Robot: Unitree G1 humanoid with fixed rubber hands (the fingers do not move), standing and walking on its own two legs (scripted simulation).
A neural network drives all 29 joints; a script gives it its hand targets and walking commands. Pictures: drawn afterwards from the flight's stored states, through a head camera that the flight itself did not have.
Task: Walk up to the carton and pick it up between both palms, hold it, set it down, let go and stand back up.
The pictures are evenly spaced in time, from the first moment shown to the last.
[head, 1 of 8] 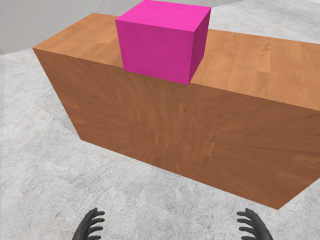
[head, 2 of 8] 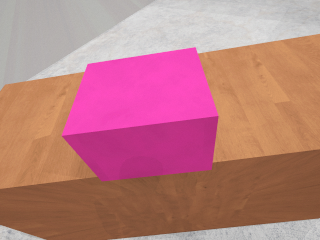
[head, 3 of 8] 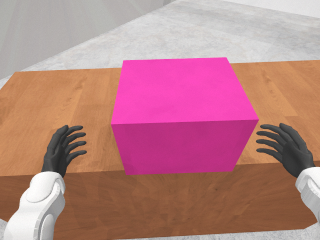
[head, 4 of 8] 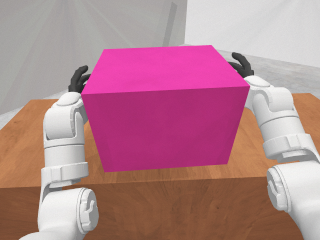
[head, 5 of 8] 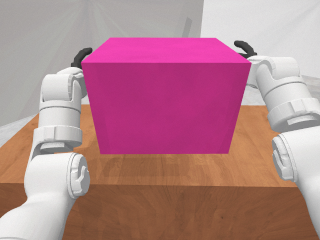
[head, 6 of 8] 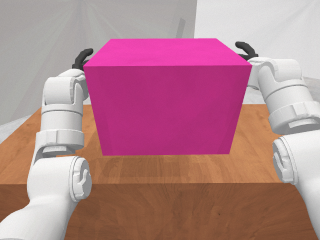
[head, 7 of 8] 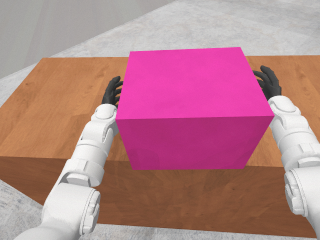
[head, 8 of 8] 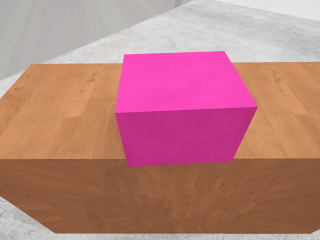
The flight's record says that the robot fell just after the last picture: no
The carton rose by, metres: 0.21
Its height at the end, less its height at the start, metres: +0.00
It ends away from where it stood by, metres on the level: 0.03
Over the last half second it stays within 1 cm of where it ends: yes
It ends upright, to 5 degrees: yes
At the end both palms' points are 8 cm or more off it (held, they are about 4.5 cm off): yes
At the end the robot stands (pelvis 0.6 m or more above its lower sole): yes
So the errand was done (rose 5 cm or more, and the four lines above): yes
